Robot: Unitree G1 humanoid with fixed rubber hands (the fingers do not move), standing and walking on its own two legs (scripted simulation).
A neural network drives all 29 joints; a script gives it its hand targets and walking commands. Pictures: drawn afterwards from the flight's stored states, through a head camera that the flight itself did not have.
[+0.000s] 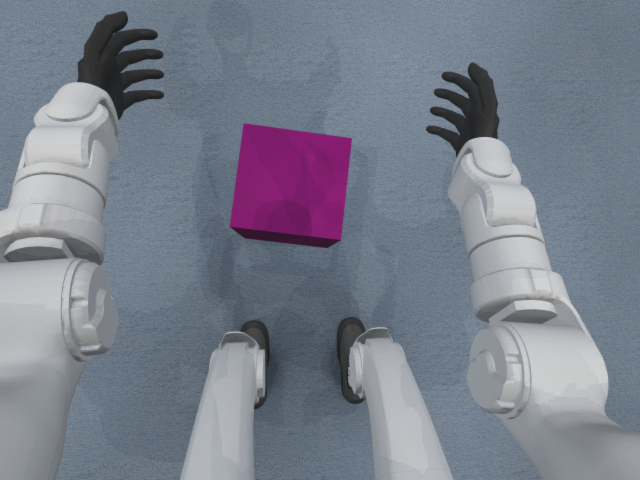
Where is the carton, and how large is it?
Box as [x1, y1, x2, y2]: [230, 123, 351, 247]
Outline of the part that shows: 244,123 230,226 242,236 247,238 327,247 338,241 341,235 351,138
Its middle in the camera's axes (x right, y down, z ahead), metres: -0.06 -0.10 +0.86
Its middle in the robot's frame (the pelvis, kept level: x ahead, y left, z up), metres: +0.51 +0.02 -0.52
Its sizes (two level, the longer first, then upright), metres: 0.210 0.200 0.250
